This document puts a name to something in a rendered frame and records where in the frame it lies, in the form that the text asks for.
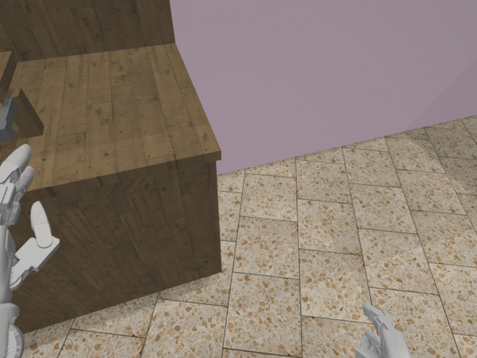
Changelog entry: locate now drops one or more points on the left robot forearm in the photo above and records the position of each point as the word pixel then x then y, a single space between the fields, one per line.
pixel 12 342

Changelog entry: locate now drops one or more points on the robot left hand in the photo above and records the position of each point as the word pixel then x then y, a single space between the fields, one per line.
pixel 15 179

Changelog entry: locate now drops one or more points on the robot right hand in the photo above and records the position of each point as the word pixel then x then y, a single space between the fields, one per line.
pixel 390 344

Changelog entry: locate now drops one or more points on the counter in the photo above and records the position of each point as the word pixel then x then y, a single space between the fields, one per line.
pixel 123 154

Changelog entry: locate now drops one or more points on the tap lever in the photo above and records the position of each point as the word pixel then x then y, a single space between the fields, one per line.
pixel 7 113

